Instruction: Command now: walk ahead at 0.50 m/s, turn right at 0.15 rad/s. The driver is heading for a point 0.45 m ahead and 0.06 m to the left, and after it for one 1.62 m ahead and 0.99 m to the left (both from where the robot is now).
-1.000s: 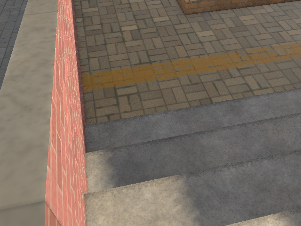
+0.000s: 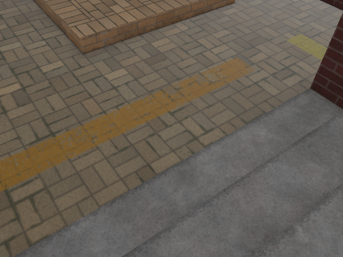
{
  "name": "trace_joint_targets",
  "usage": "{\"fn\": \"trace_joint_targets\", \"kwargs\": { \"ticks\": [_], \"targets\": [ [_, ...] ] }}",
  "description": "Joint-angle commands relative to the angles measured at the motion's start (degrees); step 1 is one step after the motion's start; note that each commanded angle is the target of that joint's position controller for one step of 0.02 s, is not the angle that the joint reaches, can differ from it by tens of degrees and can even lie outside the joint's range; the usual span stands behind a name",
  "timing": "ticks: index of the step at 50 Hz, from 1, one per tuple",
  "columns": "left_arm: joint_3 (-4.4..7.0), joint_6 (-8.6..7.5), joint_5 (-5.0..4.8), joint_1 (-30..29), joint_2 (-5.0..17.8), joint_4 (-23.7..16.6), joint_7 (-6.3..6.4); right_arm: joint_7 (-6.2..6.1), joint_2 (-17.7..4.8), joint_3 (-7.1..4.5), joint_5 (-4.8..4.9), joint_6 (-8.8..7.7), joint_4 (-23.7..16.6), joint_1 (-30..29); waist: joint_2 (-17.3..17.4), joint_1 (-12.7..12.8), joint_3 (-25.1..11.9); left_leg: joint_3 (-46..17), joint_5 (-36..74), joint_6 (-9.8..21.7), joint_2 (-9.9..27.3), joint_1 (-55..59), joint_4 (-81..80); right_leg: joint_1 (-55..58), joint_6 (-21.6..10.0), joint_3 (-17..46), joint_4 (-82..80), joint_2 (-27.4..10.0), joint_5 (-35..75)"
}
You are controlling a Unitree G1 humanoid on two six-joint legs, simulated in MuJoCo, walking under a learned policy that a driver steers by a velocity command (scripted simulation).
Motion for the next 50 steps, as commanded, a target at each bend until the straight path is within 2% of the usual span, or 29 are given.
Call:
{"fn": "trace_joint_targets", "kwargs": {
  "ticks": [1,2,3,4,6,7,9,14,15,17,19,22,23,25,26,27,28,30,31,32,34,40,41,43,45,47,48,49,50],
  "targets": [
    [-2.63,-3.53,2.09,19.9,-1.2,1.2,-11.78,3.15,-13.2,-2.65,-3.24,0.64,7.4,36.9,18.2,-9.0,-23.0,-14.0,24.4,15.6,13.3,62.7,22.1,-44.5,4.5,5.1,48.0,4.4,8.6],
    [-1.24,-3.36,0.02,15.0,3.8,0.2,-12.51,5.13,-13.9,-2.19,-4.36,1.72,5.7,32.9,10.4,-11.2,-16.6,-20.6,31.2,21.4,16.4,57.9,21.2,-57.3,6.5,1.4,62.2,2.2,6.0],
    [-1.65,-3.67,-1.18,6.1,6.7,-8.4,-12.28,5.4,-16.9,-2.97,-1.65,1.0,4.6,23.8,13.9,-10.6,-13.0,-38.3,-12.7,26.6,22.8,53.6,11.2,-75.5,6.2,-0.5,64.7,-1.7,11.0],
    [-1.05,-4.2,-1.7,-2.0,7.1,-7.4,-9.84,4.72,-8.9,-0.76,-1.69,0.84,5.9,23.8,-3.7,-12.3,1.5,-32.4,-33.4,19.1,18.7,36.5,3.7,-81.7,4.1,-1.0,60.0,-7.4,22.6],
    [-3.82,-2.93,0.85,3.8,3.0,-4.4,-6.91,3.2,0.9,3.82,-4.43,-0.54,4.1,10.9,-4.4,-2.0,5.7,-29.0,-28.5,18.3,18.4,1.8,-3.7,-60.1,3.2,5.5,37.2,-18.5,44.4],
    [-4.96,-1.97,2.62,-0.7,-0.7,-5.5,-6.48,2.19,2.4,4.53,-3.65,-2.21,4.1,2.4,-2.6,1.1,8.8,-21.6,-31.4,15.1,11.3,-13.0,-5.6,-53.4,1.7,3.7,23.9,-22.0,49.1],
    [-4.08,-1.48,2.1,-8.1,2.3,-7.4,-7.74,-0.54,-2.5,2.97,-1.57,-5.73,2.9,2.3,-0.2,-3.4,1.6,-5.8,-29.7,12.9,-0.2,-21.7,-4.9,-35.5,3.3,-7.3,0.1,-19.4,60.4],
    [-4.3,-1.66,0.84,-17.5,1.4,-11.5,-6.92,0.31,-8.8,1.54,-2.12,-5.43,9.4,20.6,-2.5,-7.9,2.1,-12.2,0.9,11.4,6.8,6.1,0.2,-43.3,4.8,-6.3,-18.8,-16.9,59.4],
    [-2.81,0.23,-2.67,-14.5,0.2,-7.7,-3.09,-1.02,-6.9,0.96,6.6,-2.61,10.7,22.4,0.1,-6.2,0.1,-10.4,8.7,9.0,7.7,8.1,-0.9,-35.5,3.2,-8.5,-15.5,-17.9,64.0],
    [-2.33,1.4,-2.29,-19.4,1.6,-8.4,-1.34,-1.86,-5.7,1.18,5.13,-0.12,10.2,23.4,-1.0,-8.0,4.3,-9.0,10.9,7.8,6.7,13.9,-1.3,-38.3,2.3,-9.5,-16.2,-17.2,59.0],
    [-1.98,2.29,-1.46,-25.1,1.8,-9.1,-1.65,-2.5,-5.3,0.91,2.11,1.79,11.1,26.8,-1.5,-10.0,6.7,-10.0,13.7,8.6,7.2,24.3,-0.1,-44.0,1.5,-9.9,-17.8,-16.6,50.2],
    [-2.1,1.63,-1.78,-26.6,0.4,-8.1,-2.55,-3.4,-5.2,0.54,0.55,3.18,10.9,26.8,-0.3,-9.1,6.5,-8.2,25.0,9.5,7.5,29.3,4.9,-37.8,0.3,-10.6,-23.2,-13.2,40.8],
    [-2.34,-0.46,2.58,-18.4,-0.3,-9.2,-5.1,-0.16,-2.2,2.72,-6.12,-1.62,10.1,23.8,0.0,-5.0,-1.6,-7.1,30.8,9.4,4.8,23.5,11.0,-26.1,1.8,-10.3,-19.6,-12.1,38.5],
    [1.01,-1.88,3.6,10.2,5.7,0.6,-4.86,3.31,-10.2,0.22,-4.23,-4.33,4.9,6.0,-8.7,9.3,-4.1,-4.1,27.6,8.0,-1.7,-10.4,33.0,13.6,1.9,-12.8,-21.4,-7.5,46.1],
    [1.04,-2.81,1.7,16.5,7.4,3.0,-4.21,4.69,-5.3,0.96,-1.98,-4.93,5.5,9.7,-18.2,9.1,-9.3,-1.6,-30.2,2.7,-9.3,-20.9,61.1,26.7,-8.5,-0.1,-32.0,-20.3,68.8],
    [-0.14,-3.82,1.33,13.0,5.3,-0.5,-5.01,4.95,-0.9,2.2,-0.81,-4.86,5.1,19.6,-10.3,2.7,-16.2,-6.0,-55.0,1.3,-10.4,-30.8,65.4,32.0,-20.4,16.4,-33.8,-35.8,85.9],
    [1.84,-1.7,-3.67,-2.3,7.3,-0.1,-3.16,-0.62,-2.4,1.29,4.28,-1.34,7.0,19.3,-7.0,-3.3,-2.6,-4.4,-48.2,0.4,-5.8,-29.7,57.7,18.2,-14.5,12.7,-35.1,-35.2,95.1],
    [0.22,0.07,-3.06,-12.9,2.8,-4.5,-2.13,-2.94,-4.5,0.62,1.76,2.92,5.2,15.2,-2.7,-5.6,3.7,-2.9,-42.8,-1.6,-2.9,-18.9,48.2,-2.0,-12.1,8.0,-42.5,-32.5,79.3],
    [0.69,-0.19,-1.29,-12.7,4.9,-4.2,-1.85,-2.78,-6.4,-0.59,0.9,4.9,5.0,15.5,-5.4,-6.5,4.2,-2.9,-34.5,-1.0,-3.4,-16.3,48.2,-6.6,-11.9,3.5,-40.6,-30.5,76.3],
    [1.19,-0.73,-1.68,-12.1,5.3,-3.0,-1.53,-2.54,-6.9,-1.24,0.75,6.23,4.9,14.5,-6.7,-7.0,4.3,-4.1,-29.7,-0.1,-2.3,-15.7,45.6,-9.3,-9.7,0.1,-40.1,-29.8,68.9],
    [1.81,-1.71,-3.35,-12.0,4.7,-1.6,-0.65,-1.05,-3.7,-0.89,1.01,6.76,1.8,10.9,-7.0,-8.9,2.6,-0.2,-6.9,1.7,-3.1,-8.6,32.8,-16.4,-5.1,-7.6,-37.8,-24.5,53.8],
    [1.86,-0.29,-2.13,-8.9,3.2,-1.5,1.1,1.05,-1.4,-0.35,1.85,7.21,-1.1,2.8,-7.3,-6.1,5.0,3.1,11.9,-0.4,-5.3,0.9,17.1,-22.6,-0.5,-13.2,-23.3,-24.5,32.3],
    [-1.16,-3.16,6.84,-5.6,0.6,-2.2,0.48,2.32,1.8,2.27,-6.13,4.96,0.7,8.9,2.1,-3.9,12.4,-3.5,10.3,0.3,3.8,-6.3,12.2,-20.2,-0.1,-5.9,-25.5,-33.0,24.3],
    [-1.5,-3.52,1.63,1.9,0.9,2.3,0.76,1.83,0.2,1.16,-6.63,3.62,-1.3,4.5,-4.4,-0.9,11.9,-1.1,3.4,0.6,4.3,-7.8,4.6,-13.9,-1.7,-2.2,-21.8,-34.4,23.5],
    [-1.17,-2.25,1.34,2.8,4.4,3.6,0.32,1.05,-1.1,0.44,-4.18,3.0,-1.0,5.2,-4.6,-1.2,10.3,3.2,2.8,0.9,1.2,3.2,2.4,-17.6,0.3,-5.1,-15.8,-32.0,21.4],
    [-0.42,-2.25,2.32,-1.7,7.9,3.1,-2.12,-0.56,-11.3,-4.25,-1.05,2.02,0.9,17.3,0.8,-9.0,2.9,8.2,13.4,6.2,-4.2,23.7,-3.5,-22.7,4.4,-15.0,4.4,-25.0,29.7],
    [-2.54,-1.76,2.83,6.8,0.5,0.8,-4.29,-0.87,-17.5,-5.44,0.11,2.33,0.3,23.1,17.1,-6.8,-21.3,-8.7,49.9,23.5,10.8,54.3,16.4,-33.9,11.4,-21.9,37.4,-16.0,-2.8],
    [-1.95,-1.82,-1.28,-2.7,4.4,-2.0,-5.89,0.81,-13.3,-4.23,-2.32,1.08,-0.1,29.8,9.3,-16.2,-27.1,-18.6,56.5,27.7,18.0,61.4,18.7,-47.5,13.5,-12.6,54.3,-14.2,-6.4],
    [-1.04,-2.88,-3.23,-13.4,6.5,-7.0,-5.34,1.0,-13.2,-4.04,-3.48,-0.44,-0.2,28.8,2.5,-17.7,-15.8,-17.6,51.8,22.9,18.6,49.6,16.8,-56.5,13.6,-8.1,54.7,-15.4,-0.9]
  ]
}}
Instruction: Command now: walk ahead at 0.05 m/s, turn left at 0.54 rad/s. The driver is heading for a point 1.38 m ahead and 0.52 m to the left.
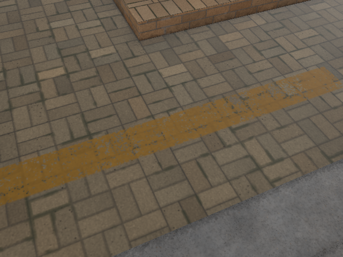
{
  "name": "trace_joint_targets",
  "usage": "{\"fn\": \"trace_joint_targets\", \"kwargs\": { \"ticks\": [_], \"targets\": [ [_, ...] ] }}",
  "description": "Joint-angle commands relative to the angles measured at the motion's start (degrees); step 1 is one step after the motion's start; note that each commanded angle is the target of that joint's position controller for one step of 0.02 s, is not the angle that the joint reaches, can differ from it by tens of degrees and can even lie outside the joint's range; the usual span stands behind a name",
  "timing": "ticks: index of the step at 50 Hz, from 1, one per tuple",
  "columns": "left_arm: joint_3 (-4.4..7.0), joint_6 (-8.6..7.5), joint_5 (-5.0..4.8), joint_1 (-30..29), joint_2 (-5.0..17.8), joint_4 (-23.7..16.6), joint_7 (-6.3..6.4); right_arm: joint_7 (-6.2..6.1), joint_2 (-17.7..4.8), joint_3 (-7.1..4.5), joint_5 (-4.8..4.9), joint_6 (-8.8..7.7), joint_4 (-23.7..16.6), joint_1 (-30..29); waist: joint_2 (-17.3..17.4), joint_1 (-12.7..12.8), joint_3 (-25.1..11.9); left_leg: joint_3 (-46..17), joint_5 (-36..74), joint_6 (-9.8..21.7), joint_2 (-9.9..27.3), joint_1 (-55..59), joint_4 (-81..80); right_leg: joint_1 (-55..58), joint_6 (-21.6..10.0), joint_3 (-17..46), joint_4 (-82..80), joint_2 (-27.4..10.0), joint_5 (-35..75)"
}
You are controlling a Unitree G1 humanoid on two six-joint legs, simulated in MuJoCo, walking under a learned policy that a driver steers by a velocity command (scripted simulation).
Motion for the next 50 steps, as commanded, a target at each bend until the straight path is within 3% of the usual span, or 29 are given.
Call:
{"fn": "trace_joint_targets", "kwargs": {
  "ticks": [1,2,3,4,5,7,9,11,14,15,19,21,22,23,24,25,27,28,29,31,34,36,38,40,43,44,45,47,50],
  "targets": [
    [2.39,-2.48,-3.39,-12.8,10.0,-15.8,0.35,0.58,-15.2,-3.77,1.09,-3.52,-2.0,14.0,6.1,-8.9,-13.1,-30.1,43.7,21.1,26.0,33.4,5.8,-42.7,1.4,8.7,20.0,3.0,5.9],
    [2.38,-2.53,-1.28,-12.1,11.1,-14.3,2.14,1.09,-11.7,-2.51,1.27,-4.07,-1.9,12.3,1.5,-7.1,-7.6,-27.2,38.0,19.3,26.4,19.5,2.8,-38.0,-0.2,9.6,15.5,0.7,9.8],
    [0.86,-2.4,0.54,-8.1,7.9,-13.9,3.78,1.13,-8.7,-0.59,0.36,-4.08,-1.6,10.9,-0.8,-2.8,-6.2,-24.3,33.2,17.3,24.9,8.0,0.4,-31.1,-1.1,12.8,9.4,-0.7,17.5],
    [1.22,-1.91,1.42,-4.7,7.5,-11.8,4.71,0.79,-6.5,0.48,1.26,-4.29,-3.1,4.6,-2.3,0.8,-3.5,-19.9,25.8,15.3,18.4,-4.6,-4.7,-20.0,-1.6,11.8,-5.5,-1.5,27.8],
    [0.82,-1.08,1.64,-4.6,5.2,-13.4,4.96,0.69,-7.7,0.59,1.77,-4.69,-4.1,1.8,3.0,2.2,-2.2,-19.4,23.6,16.1,14.1,-10.6,-5.7,-17.4,-1.9,8.5,-5.1,0.8,30.7],
    [1.4,-0.16,1.31,-4.5,6.1,-13.1,3.58,-0.85,-8.4,0.38,2.96,-4.64,-6.2,1.2,-0.4,0.6,-6.6,-17.0,16.8,15.8,10.7,-11.8,-6.2,-13.0,-0.6,6.5,-18.9,2.5,39.7],
    [0.83,2.0,0.62,-7.2,3.8,-13.6,2.4,-1.28,-10.5,-0.35,2.84,-4.74,-5.9,2.1,2.3,-0.1,-5.5,-16.8,8.1,13.1,7.6,-11.8,-7.0,-7.1,1.1,3.6,-37.1,3.4,36.6],
    [0.62,4.04,1.64,-9.4,3.6,-13.6,2.01,-0.66,-10.8,-0.83,3.03,-4.57,-6.0,5.6,4.0,-1.9,-5.1,-25.9,-4.3,13.8,11.1,-7.6,-8.9,-6.8,0.8,5.4,-42.1,4.4,31.5],
    [0.91,3.95,0.42,-15.7,5.9,-15.4,2.72,-0.16,-9.6,-1.39,3.5,-3.76,-7.7,6.1,5.2,-5.7,-6.8,-34.6,-8.6,16.1,13.6,5.2,-8.7,-11.1,-1.3,8.0,-55.3,7.1,30.1],
    [0.99,3.59,0.19,-17.2,6.1,-16.0,3.02,-0.2,-9.3,-1.07,3.01,-3.45,-8.0,6.2,6.3,-6.2,-7.7,-35.6,-5.4,16.3,13.5,6.4,-8.2,-9.8,-2.0,7.6,-55.1,8.0,29.3],
    [1.61,2.15,-1.4,-14.1,6.8,-15.7,2.99,-0.21,-9.3,-1.21,2.31,-1.86,-9.4,2.3,4.8,-3.7,-9.2,-34.8,10.1,14.8,11.0,6.1,-4.7,1.2,-5.7,5.9,-68.8,10.1,33.2],
    [2.56,1.96,-2.41,-10.0,7.6,-15.3,2.37,0.23,-8.5,-0.72,2.38,-1.15,-8.0,2.8,4.1,-1.0,-10.0,-33.6,11.9,12.2,9.3,-0.9,-2.9,15.4,-10.0,6.1,-76.9,7.9,45.1],
    [3.82,1.78,-2.23,-7.3,9.8,-15.1,2.43,0.16,-5.6,0.19,2.6,-0.97,-6.8,6.7,1.0,-1.1,-12.4,-29.9,1.6,8.3,5.8,-5.6,1.4,24.9,-15.0,10.0,-78.1,2.5,55.1],
    [5.86,1.0,-1.28,-5.6,15.5,-16.6,3.09,-0.2,-0.7,1.63,2.88,-1.0,-9.0,9.8,-10.6,-2.6,-16.8,-18.4,-18.4,0.1,-4.9,-19.8,13.8,38.8,-31.1,26.8,-76.7,-12.6,78.9],
    [6.83,0.56,2.05,-5.7,15.7,-17.4,2.54,-1.11,-5.6,0.01,1.84,-0.84,-9.1,7.5,-6.9,0.5,-10.8,-13.1,-30.4,-5.1,-7.6,-32.9,26.9,37.7,-37.0,32.6,-79.8,-20.5,80.7],
    [6.45,0.27,1.77,-7.3,13.0,-17.5,2.28,-1.79,-8.4,-0.7,1.26,-0.11,-7.0,7.4,1.6,-0.2,-9.3,-12.5,-25.8,-7.2,-4.1,-31.8,35.4,33.1,-32.3,26.1,-81.1,-18.0,78.2],
    [4.84,-0.48,-1.37,-16.5,7.3,-20.0,0.9,-2.49,-7.9,-0.9,0.26,0.66,-4.1,10.8,-3.3,-4.2,-9.8,-10.1,-15.2,-10.9,-3.2,-26.6,44.4,23.6,-24.4,13.1,-78.6,-9.5,78.7],
    [5.25,-0.8,-1.98,-17.2,7.8,-20.4,0.82,-1.58,-6.5,-0.23,-0.42,0.43,-4.5,10.9,-5.3,-4.9,-10.1,-7.3,-12.3,-11.3,-3.0,-24.5,50.7,19.2,-23.6,9.6,-77.4,-7.6,82.1],
    [5.78,-0.77,-1.38,-17.7,8.9,-21.2,1.09,-0.55,-5.8,0.26,-0.43,0.18,-4.7,10.6,-4.5,-4.5,-10.8,-5.0,-10.6,-11.4,-3.3,-23.6,56.6,16.0,-24.2,7.3,-77.3,-6.7,82.1],
    [5.67,-0.95,-0.3,-15.8,9.2,-21.4,2.1,0.33,-6.1,0.28,0.94,-0.28,-4.6,9.2,-3.8,-2.1,-9.8,-4.2,-6.3,-11.8,-1.9,-25.7,59.6,15.4,-24.5,4.4,-78.8,-6.1,75.8],
    [5.34,-1.53,-0.92,-6.6,8.2,-17.3,1.95,0.47,-7.2,-0.44,0.42,-1.39,-2.9,6.7,-6.2,1.7,-4.6,-6.1,-0.2,-10.4,2.7,-31.0,51.0,19.8,-21.7,5.3,-85.0,-6.6,41.9],
    [5.61,-1.98,-0.77,-2.0,9.3,-14.2,1.24,0.76,-6.6,-0.65,0.31,-1.48,-2.8,2.5,-6.2,3.7,-1.6,-7.2,2.5,-9.2,4.6,-37.2,39.5,26.3,-21.2,9.0,-87.6,-9.1,31.1],
    [5.74,-2.29,0.03,0.4,9.8,-11.9,0.82,0.56,-3.8,0.2,0.0,-1.36,-2.8,-0.8,-6.3,4.9,-2.6,-5.7,2.3,-7.4,5.9,-37.7,33.6,29.6,-22.3,9.5,-87.4,-11.0,30.2],
    [5.64,-2.79,0.21,-0.1,9.1,-11.0,1.02,0.5,-2.6,0.92,-0.45,-1.23,-2.4,-1.4,-5.4,4.5,-2.9,-3.9,1.6,-5.7,6.6,-36.6,30.1,29.1,-23.5,9.0,-88.1,-12.5,30.3],
    [4.61,-3.66,0.75,-0.7,6.9,-9.2,1.72,1.42,-1.8,1.6,0.01,-1.18,-2.8,-2.7,-5.3,3.5,-1.9,-1.9,3.0,-3.3,7.2,-32.7,27.2,26.6,-23.3,5.7,-89.3,-13.0,34.7],
    [4.29,-3.89,2.66,-0.2,6.3,-8.5,2.35,1.97,-0.8,2.21,-1.0,-1.34,-2.5,-0.9,-5.0,2.5,-2.7,-2.7,7.5,-2.1,7.6,-29.2,34.0,23.7,-22.8,3.4,-86.5,-12.6,39.1],
    [3.9,-4.03,3.16,-0.4,5.2,-7.5,2.36,2.41,-0.6,2.23,-1.01,-1.49,-2.2,-0.1,-3.9,1.8,-2.1,-2.7,8.4,-1.5,7.6,-28.6,34.3,22.1,-22.5,1.3,-85.5,-12.2,41.0],
    [3.32,-4.04,2.95,0.0,4.6,-5.4,2.01,2.88,-1.4,1.97,-1.08,-1.84,-2.6,-0.5,-4.4,1.5,-0.7,-1.1,6.9,-0.3,7.3,-24.3,33.7,17.8,-20.8,-1.6,-83.0,-10.7,40.7],
    [3.93,-4.03,2.4,-2.0,8.0,-4.1,1.75,2.31,-1.8,1.63,-1.08,-2.18,-4.7,-2.3,-5.2,0.7,0.7,1.4,-0.9,1.0,5.9,-15.4,30.5,12.9,-18.9,-2.9,-79.6,-10.8,35.9]
  ]
}}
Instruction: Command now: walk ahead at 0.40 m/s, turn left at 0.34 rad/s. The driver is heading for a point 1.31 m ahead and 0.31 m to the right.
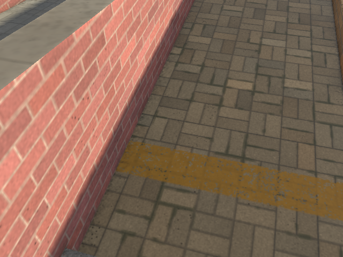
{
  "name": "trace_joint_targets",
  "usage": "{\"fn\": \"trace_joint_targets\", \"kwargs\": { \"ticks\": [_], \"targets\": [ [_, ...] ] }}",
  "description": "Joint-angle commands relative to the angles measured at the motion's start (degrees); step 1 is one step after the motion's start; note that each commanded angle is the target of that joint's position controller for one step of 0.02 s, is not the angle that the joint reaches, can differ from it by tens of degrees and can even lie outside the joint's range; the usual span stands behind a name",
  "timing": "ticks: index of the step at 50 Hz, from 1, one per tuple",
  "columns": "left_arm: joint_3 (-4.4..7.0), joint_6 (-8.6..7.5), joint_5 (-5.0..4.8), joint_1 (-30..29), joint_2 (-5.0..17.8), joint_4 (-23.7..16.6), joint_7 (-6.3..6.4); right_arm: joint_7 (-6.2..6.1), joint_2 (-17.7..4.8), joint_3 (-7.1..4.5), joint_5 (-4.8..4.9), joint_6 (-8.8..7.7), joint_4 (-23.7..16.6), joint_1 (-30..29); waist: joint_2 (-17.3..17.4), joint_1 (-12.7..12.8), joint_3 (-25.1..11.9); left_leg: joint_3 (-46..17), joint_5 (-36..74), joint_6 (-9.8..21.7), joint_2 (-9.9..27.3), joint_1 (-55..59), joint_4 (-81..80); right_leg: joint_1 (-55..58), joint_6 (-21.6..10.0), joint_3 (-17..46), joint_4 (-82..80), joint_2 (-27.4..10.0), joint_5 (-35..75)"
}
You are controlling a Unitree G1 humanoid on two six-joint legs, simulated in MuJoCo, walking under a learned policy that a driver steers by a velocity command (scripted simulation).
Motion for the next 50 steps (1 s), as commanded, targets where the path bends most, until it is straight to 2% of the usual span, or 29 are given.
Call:
{"fn": "trace_joint_targets", "kwargs": {
  "ticks": [1,4,5,6,7,9,12,15,19,21,22,23,24,25,26,27,28,29,31,33,36,38,43,44,46,47,48,49,50],
  "targets": [
    [2.03,-1.23,-0.5,-7.7,10.6,-3.4,0.07,-0.75,-4.0,-1.37,-0.14,-1.12,-5.7,-2.0,-6.2,-4.8,6.7,3.4,-7.8,1.9,-2.3,7.8,-3.2,-8.9,-10.7,9.5,-3.4,-14.1,7.3],
    [4.25,-0.54,0.7,-11.9,16.1,-4.3,-2.11,-2.97,-9.5,-5.37,0.93,-3.21,1.9,20.2,2.6,-16.5,1.2,12.3,-6.7,2.8,-12.2,42.0,-18.1,-24.6,-8.5,2.6,29.7,-5.5,13.0],
    [1.97,-0.6,2.49,-8.8,5.4,-7.5,-3.88,-4.89,-14.6,-5.68,0.12,-4.38,4.7,29.6,17.6,-15.0,-7.7,-11.7,2.6,14.0,-0.3,58.8,-23.7,-39.8,-4.0,3.6,54.8,4.9,-16.8],
    [-0.31,-1.58,-0.27,-10.8,-0.1,-9.9,-5.32,-3.88,-13.5,-4.42,-0.22,-5.43,4.9,35.3,9.5,-16.9,-9.6,-26.5,14.5,19.9,9.8,62.7,-27.1,-49.6,-5.5,18.6,59.7,8.5,-17.1],
    [0.01,-2.16,-3.39,-25.8,1.4,-16.3,-5.71,-2.54,-11.2,-4.29,0.89,-6.92,5.3,31.6,9.1,-19.9,7.5,-37.6,-4.6,19.4,16.4,49.0,-34.5,-64.3,-6.0,21.9,58.7,6.8,-14.5],
    [1.5,-0.99,-1.67,-22.3,6.0,-13.5,-2.85,-1.32,-4.0,-1.43,3.6,-5.79,4.8,18.5,2.1,-11.3,8.0,-32.6,-10.6,17.8,14.8,32.6,-27.0,-61.1,-4.7,23.5,59.2,0.3,-6.0],
    [-1.77,0.99,3.46,-11.8,0.8,-7.4,-3.48,-3.92,5.8,3.0,0.62,-4.14,-0.1,3.1,0.0,-5.1,6.3,-11.3,-11.7,10.5,4.3,5.6,-24.6,-38.0,-5.7,22.7,32.6,-3.6,30.9],
    [-1.29,0.24,-1.53,-12.5,2.5,-6.0,-4.64,-5.36,-4.9,1.24,-0.42,-5.24,1.6,6.5,-0.2,-5.0,4.8,2.7,-23.2,5.2,-3.1,-15.0,-19.8,-7.5,-0.7,13.0,22.2,2.7,53.1],
    [-1.15,2.01,1.22,-23.8,6.4,-10.4,-3.82,-3.0,-6.6,1.59,1.48,-4.39,8.3,18.8,-1.1,-10.1,13.1,-8.2,-28.9,7.2,6.4,6.3,-13.1,-18.2,-0.6,15.0,10.4,0.0,32.1],
    [-0.78,1.78,0.23,-19.1,7.9,-9.3,-2.87,-2.27,-9.7,0.86,1.61,-3.25,8.6,17.0,-1.5,-8.4,12.6,-9.2,-16.9,6.6,6.2,15.5,-5.1,-13.2,-2.6,12.8,1.9,0.6,31.9],
    [1.01,1.2,-1.02,-7.3,10.9,-6.0,-2.45,-1.12,-11.3,0.65,0.06,-2.57,8.0,12.2,-3.0,-2.6,8.9,-6.9,-8.0,4.8,5.0,13.5,6.0,0.1,-4.5,10.8,-0.3,2.3,36.4],
    [3.71,0.84,-0.04,7.2,15.4,-1.2,-2.05,0.26,-8.8,1.18,-2.46,-2.42,9.6,14.4,-10.7,2.4,3.8,-1.7,-4.8,0.4,-1.3,5.9,31.7,15.6,-10.8,12.8,3.2,2.0,40.6],
    [3.7,1.66,-1.15,12.2,18.3,-1.1,-2.61,1.89,1.9,3.37,-1.66,-2.1,10.0,27.3,-18.2,-4.0,-17.1,0.6,-37.6,-5.3,-8.0,-9.2,54.6,40.8,-25.7,30.6,19.8,-8.2,68.3],
    [3.83,1.38,-0.95,15.9,16.2,0.0,-3.24,2.02,-3.6,2.72,0.59,-2.59,3.9,14.0,-8.9,4.5,-12.5,-4.1,-37.0,-7.4,-10.3,-27.3,57.2,45.9,-27.1,45.4,13.1,-11.7,54.6],
    [4.27,0.54,-1.97,9.9,16.0,-1.5,-3.11,1.04,-5.7,2.6,2.59,-3.98,-1.6,3.2,-6.8,6.1,-2.4,-7.0,-31.5,-6.6,-7.4,-43.8,54.3,39.0,-26.1,53.8,6.8,-15.7,20.2],
    [2.67,0.39,-2.1,4.3,12.6,-1.2,-3.77,-0.83,-8.3,1.66,2.63,-3.94,-0.9,1.5,2.5,2.2,2.9,-8.0,-24.1,-4.7,-3.9,-40.3,50.3,23.0,-23.5,54.8,2.2,-15.1,3.7],
    [-0.6,-0.67,-0.69,-6.4,4.8,-3.6,-3.84,-2.77,-8.2,1.61,0.81,-4.07,0.0,5.2,7.1,-4.7,4.6,-13.5,-6.1,-3.3,0.6,-29.3,28.9,4.9,-21.0,49.2,-0.1,-12.5,3.7],
    [-1.91,-1.2,0.28,-12.3,2.5,-4.2,-4.25,-3.58,-7.1,2.03,-0.45,-3.27,2.1,5.6,0.5,-9.2,9.3,-12.9,-3.1,-1.9,3.4,-20.1,20.9,-12.0,-22.6,47.6,-3.7,-9.8,0.9],
    [-1.78,-1.56,-2.63,-14.5,4.9,-3.9,-3.38,-3.77,-3.3,3.29,-0.86,-0.94,2.5,3.9,-1.4,-8.9,7.5,-7.4,0.3,-3.9,3.3,-7.3,9.1,-26.8,-23.5,42.2,-6.5,-5.3,-1.7],
    [-1.26,-2.17,-1.27,-11.2,8.3,-3.2,-3.34,-2.31,-0.2,5.07,-0.97,-0.6,0.7,2.7,0.9,-8.7,2.8,-3.0,7.5,-4.0,1.1,6.7,7.6,-34.9,-20.5,35.0,2.5,0.0,10.8],
    [-1.86,-2.71,-1.82,-1.5,5.2,-0.6,-1.18,-1.85,-4.1,4.86,-0.68,-1.34,-1.8,-8.2,2.6,-0.6,4.7,-6.8,32.7,-5.3,0.3,-4.2,-21.5,-19.7,-16.0,33.6,14.9,4.5,0.3],
    [-2.08,-1.52,-0.43,-0.9,8.0,-0.5,-3.09,-2.08,-3.3,4.9,0.59,0.11,-4.2,-9.2,-2.3,-3.0,5.8,-1.1,30.3,-5.6,-2.6,15.8,-19.6,-36.8,-15.6,34.9,14.6,5.7,-8.9],
    [-0.71,-0.2,-3.08,2.5,9.6,0.1,-3.46,-2.14,-5.9,3.97,0.84,0.15,-4.7,-13.2,-2.8,-0.2,11.1,-4.1,21.6,-4.7,-2.7,12.2,-42.0,-13.3,-14.1,45.4,29.8,4.9,-7.5],
    [0.42,3.47,-9.84,1.1,5.6,1.4,1.0,-4.09,-8.2,-0.26,10.59,-2.67,-4.0,-10.5,-2.7,-1.5,10.5,-9.1,27.8,-2.9,-1.7,13.9,-48.5,-9.8,-11.2,43.9,35.7,8.6,7.4],
    [-0.02,4.51,-7.14,3.8,2.9,4.1,1.6,-4.32,-9.0,-1.77,9.24,-3.76,2.8,11.7,1.3,-10.5,-2.8,-9.1,50.8,-0.7,5.3,48.0,-28.2,-29.7,-7.3,34.3,62.6,12.2,-12.7],
    [-0.73,3.9,-9.25,11.6,-0.8,3.2,1.31,-4.19,-11.8,-2.8,7.67,-3.24,5.3,20.3,10.1,-11.4,-13.8,-16.6,52.8,5.9,16.1,72.7,-13.6,-50.9,-3.1,31.9,86.7,15.1,-30.3],
    [-1.1,2.36,-11.1,11.1,2.5,-2.0,1.47,-3.64,-17.8,-5.24,8.82,-1.79,6.8,22.0,18.8,-11.2,-21.7,-32.2,23.2,13.9,24.3,75.9,-19.6,-59.7,-0.7,28.3,98.7,9.6,-24.7],
    [-0.67,2.18,-11.72,1.7,4.0,-4.5,2.03,-4.28,-13.6,-4.73,8.56,-0.39,7.2,20.8,13.4,-13.4,-15.4,-32.8,-0.4,14.1,24.2,69.4,-28.6,-68.2,0.3,23.8,98.3,6.2,-17.8],
    [0.57,3.66,-11.06,-10.9,6.7,-7.5,3.84,-5.51,-5.4,-2.77,7.02,0.17,5.0,12.5,-1.8,-12.7,-5.3,-26.7,-16.9,9.4,17.3,54.3,-37.6,-66.6,0.2,19.0,90.7,4.1,-6.4]
  ]
}}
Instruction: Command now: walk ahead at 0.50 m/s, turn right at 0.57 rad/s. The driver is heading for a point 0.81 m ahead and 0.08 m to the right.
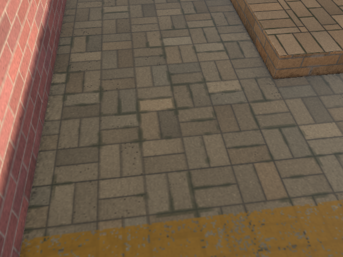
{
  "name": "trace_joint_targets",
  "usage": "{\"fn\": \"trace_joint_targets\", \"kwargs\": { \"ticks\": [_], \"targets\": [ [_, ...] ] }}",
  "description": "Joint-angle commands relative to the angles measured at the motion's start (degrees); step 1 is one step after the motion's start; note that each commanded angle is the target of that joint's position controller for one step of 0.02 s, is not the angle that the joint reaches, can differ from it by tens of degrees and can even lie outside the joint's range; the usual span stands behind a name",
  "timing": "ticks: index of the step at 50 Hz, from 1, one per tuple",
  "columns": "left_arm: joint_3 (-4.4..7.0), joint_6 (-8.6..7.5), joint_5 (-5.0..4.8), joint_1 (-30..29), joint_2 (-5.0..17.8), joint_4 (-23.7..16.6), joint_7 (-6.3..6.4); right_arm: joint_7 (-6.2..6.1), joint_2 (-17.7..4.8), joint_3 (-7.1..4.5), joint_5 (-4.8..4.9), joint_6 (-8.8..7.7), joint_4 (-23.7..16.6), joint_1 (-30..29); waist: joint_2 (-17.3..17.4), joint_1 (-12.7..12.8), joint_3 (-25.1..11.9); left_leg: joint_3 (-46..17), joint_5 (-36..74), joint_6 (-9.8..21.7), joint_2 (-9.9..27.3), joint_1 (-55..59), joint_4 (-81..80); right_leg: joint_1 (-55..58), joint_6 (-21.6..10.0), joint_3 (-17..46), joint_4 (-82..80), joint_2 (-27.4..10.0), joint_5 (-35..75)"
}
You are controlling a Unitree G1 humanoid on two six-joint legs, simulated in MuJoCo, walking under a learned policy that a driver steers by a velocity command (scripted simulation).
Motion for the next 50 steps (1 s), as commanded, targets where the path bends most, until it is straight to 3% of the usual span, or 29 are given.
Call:
{"fn": "trace_joint_targets", "kwargs": {
  "ticks": [1,2,3,4,5,7,10,15,17,18,19,20,21,22,23,24,25,27,30,34,39,41,43,45,46,47,48,49,50],
  "targets": [
    [1.2,0.38,-1.03,-12.3,4.5,-12.0,2.66,-2.19,-6.7,-2.65,-2.32,1.56,2.3,13.3,4.0,-8.2,-1.8,-30.2,-9.6,14.1,26.7,28.4,-14.0,-37.9,2.7,-5.2,9.6,-8.4,17.8],
    [1.01,1.32,0.13,-12.5,3.2,-13.0,2.67,-2.2,-4.5,-1.84,-2.55,0.93,3.3,10.7,1.2,-5.1,2.3,-29.3,-7.4,13.6,26.2,17.2,-15.0,-33.9,2.5,-2.8,8.4,-10.4,19.1],
    [1.77,1.76,-0.12,-13.6,3.0,-13.8,2.08,-1.81,-0.6,-0.7,-1.95,0.15,4.6,9.3,3.7,-2.8,8.3,-21.1,-6.8,9.4,21.6,10.4,-15.2,-33.3,1.1,0.7,-1.2,-11.9,24.0],
    [1.9,1.56,0.09,-11.9,1.7,-13.7,1.65,-1.42,0.0,-0.55,-2.55,-0.38,4.8,6.9,5.2,-0.8,8.6,-15.1,-3.1,6.9,18.6,3.4,-16.2,-28.2,0.2,0.9,-8.5,-12.4,26.6],
    [2.27,1.28,0.97,-12.1,2.2,-15.0,1.22,-1.63,-1.9,-1.08,-2.73,-0.6,4.0,4.2,5.4,0.1,9.3,-5.7,3.8,5.4,13.7,-3.4,-18.1,-20.9,1.3,-1.3,-23.5,-11.6,32.1],
    [2.31,0.54,2.35,-16.0,0.8,-16.6,0.11,-2.93,-5.0,-1.91,-3.68,-0.73,4.5,5.3,6.6,-1.6,5.3,0.3,13.7,5.8,11.1,-3.3,-17.7,-11.7,2.6,-5.1,-41.6,-10.9,44.5],
    [1.2,0.65,1.65,-22.1,-2.0,-19.5,-1.7,-3.98,-9.1,-3.26,-1.49,-0.75,6.4,10.4,5.0,-4.1,2.1,-1.0,19.5,6.8,15.6,9.0,-17.5,-10.9,1.5,-5.6,-56.4,-10.4,48.8],
    [1.49,1.08,1.46,-32.9,0.4,-24.3,-3.84,-3.22,-9.9,-4.54,-0.8,1.21,8.2,16.8,2.3,-8.8,7.1,0.5,19.8,5.8,19.2,23.4,-14.3,-16.3,-2.1,-9.5,-64.5,-9.6,37.2],
    [2.16,1.09,2.03,-31.8,1.8,-24.9,-4.48,-2.83,-10.8,-4.76,-0.67,1.37,8.0,16.5,5.1,-7.1,5.4,4.5,35.6,4.5,18.0,23.7,-8.8,-7.7,-3.8,-13.4,-66.8,-6.4,29.7],
    [3.03,1.14,2.18,-28.2,3.3,-24.3,-4.46,-2.79,-12.3,-5.15,-0.64,1.51,7.7,16.2,6.3,-4.6,2.4,6.7,46.6,3.8,17.1,23.2,-2.2,0.4,-4.8,-15.6,-67.7,-3.7,28.0],
    [4.73,1.29,2.11,-18.3,6.2,-21.1,-4.27,-2.8,-12.7,-5.19,-0.61,1.59,7.0,15.1,5.2,0.6,-2.7,9.7,52.1,2.5,15.2,18.0,9.7,15.6,-7.1,-16.5,-70.7,-1.2,32.0],
    [7.25,1.67,2.14,-6.3,12.6,-18.0,-2.94,-2.59,-11.8,-4.87,-1.79,0.52,4.6,13.0,-0.2,5.5,-9.2,10.3,35.6,-0.8,12.2,-1.1,28.8,38.6,-11.9,-1.0,-71.5,-9.2,39.4],
    [7.66,1.27,2.01,-3.5,17.9,-16.7,-2.81,-0.39,-4.4,-2.01,-2.45,-1.99,2.4,18.4,-14.6,0.9,-19.8,2.1,-19.6,-3.1,1.8,-23.4,48.8,58.3,-23.3,32.1,-81.6,-25.0,26.9],
    [6.33,1.48,3.71,1.9,12.5,-15.7,-2.25,0.47,-10.1,-3.77,-0.34,-4.19,3.0,12.4,-6.4,5.7,-22.0,-7.5,-18.4,-1.4,2.9,-29.9,52.5,60.0,-21.6,36.6,-88.0,-26.3,23.0],
    [5.75,0.83,4.01,-4.7,10.6,-15.6,-1.94,-0.12,-11.3,-4.46,0.75,-4.56,0.4,6.3,-4.9,3.9,-11.5,-5.7,-12.3,-0.4,5.2,-33.9,49.9,52.3,-18.3,26.6,-87.9,-24.4,32.2],
    [5.09,0.11,3.1,-12.0,8.7,-16.7,-1.86,-1.3,-10.2,-4.28,-0.16,-4.26,-0.3,4.3,0.8,0.2,-5.7,-5.2,-7.1,-0.4,7.8,-29.8,44.6,40.5,-16.0,18.6,-88.5,-21.8,41.3],
    [4.57,-0.5,2.88,-16.3,6.9,-16.8,-2.02,-2.02,-9.5,-4.62,-1.12,-3.42,0.3,5.3,1.7,-2.8,-2.8,-4.9,-4.5,-1.0,9.5,-24.7,40.1,32.1,-14.2,12.4,-89.3,-19.0,47.7],
    [4.14,-1.38,3.29,-17.6,4.8,-15.9,-2.52,-1.83,-7.9,-5.06,-1.3,-1.75,0.5,9.3,0.3,-6.1,-2.5,-4.8,-2.2,-1.5,10.7,-17.4,36.5,25.0,-12.9,7.4,-91.3,-16.2,52.9],
    [4.48,-2.23,2.95,-14.7,5.8,-13.5,-2.06,-1.76,-5.7,-4.6,-1.37,-0.46,-1.0,5.8,-0.8,-5.7,0.1,-3.1,4.7,-2.4,10.0,-19.0,30.1,21.2,-12.5,0.7,-94.1,-15.5,59.3],
    [4.65,-2.31,3.36,-10.7,6.7,-10.1,-0.86,-1.14,-4.2,-3.72,-1.33,-0.95,-2.9,-2.2,-1.8,-2.9,3.0,-2.0,21.3,-0.5,7.3,-15.4,11.8,19.6,-7.8,-5.9,-95.5,-12.8,55.6],
    [4.98,-2.71,3.47,-7.1,7.7,-6.1,-0.24,0.79,-5.2,-3.53,0.21,-0.69,-5.2,-10.0,-1.1,-0.5,6.8,-2.8,24.4,2.0,4.2,-15.8,2.3,27.6,-5.9,-7.8,-96.2,-16.8,52.1],
    [5.16,-2.19,3.73,-7.4,8.1,-5.5,0.1,1.9,-5.8,-3.61,0.1,-0.9,-6.3,-11.3,-1.4,-1.2,6.5,-2.2,17.4,3.5,3.1,-17.6,1.2,33.9,-5.3,-8.6,-92.6,-18.7,60.0],
    [5.48,-1.51,3.83,-8.2,9.2,-5.6,0.68,2.61,-7.0,-4.11,-0.38,-0.74,-6.4,-8.7,-3.3,-3.3,2.9,1.4,9.7,5.5,0.1,-12.8,1.9,38.1,-4.3,-10.1,-85.4,-19.1,80.4],
    [5.71,-0.42,3.87,-9.9,11.0,-6.4,1.02,2.63,-10.1,-5.66,-0.85,-0.11,-4.1,2.6,-3.7,-9.2,-3.2,3.9,5.8,8.3,-3.4,1.0,-0.5,37.0,-3.5,-12.0,-68.6,-17.8,93.9],
    [5.4,-0.57,4.03,-11.3,11.2,-8.0,1.19,2.12,-13.3,-6.8,-1.36,0.19,-2.8,11.7,0.5,-13.6,-9.1,-6.0,11.2,11.8,2.4,18.9,-1.4,24.5,-2.2,-12.8,-52.4,-16.0,80.6],
    [3.07,-1.7,4.87,-4.2,4.0,-9.2,-0.22,2.37,-17.1,-7.68,-0.9,-0.15,-2.5,15.3,14.2,-9.5,-17.2,-35.7,1.2,23.7,17.1,43.3,-2.9,-2.9,3.2,-10.1,-28.6,-4.1,28.9],
    [3.21,-3.92,3.9,-6.4,6.9,-8.9,-1.45,1.8,-12.4,-6.29,-0.25,0.35,-2.4,16.0,11.8,-11.3,-20.4,-47.0,-4.7,23.6,18.7,47.5,-10.8,-11.2,1.8,-1.0,-22.8,-2.0,10.6],
    [4.04,-5.44,1.89,-12.6,9.8,-11.6,-2.06,1.0,-10.8,-5.89,-0.46,0.31,-3.1,12.1,8.6,-11.3,-11.3,-39.2,-5.4,20.1,16.8,41.5,-12.5,-16.9,0.7,0.1,-24.5,-5.5,15.1],
    [3.74,-6.2,1.98,-16.2,9.1,-12.7,-1.85,0.72,-10.3,-5.69,-0.73,0.18,-4.4,8.0,2.0,-9.5,-5.7,-33.4,0.5,18.3,15.0,32.5,-13.4,-15.7,0.4,-0.8,-29.3,-7.7,19.0]
  ]
}}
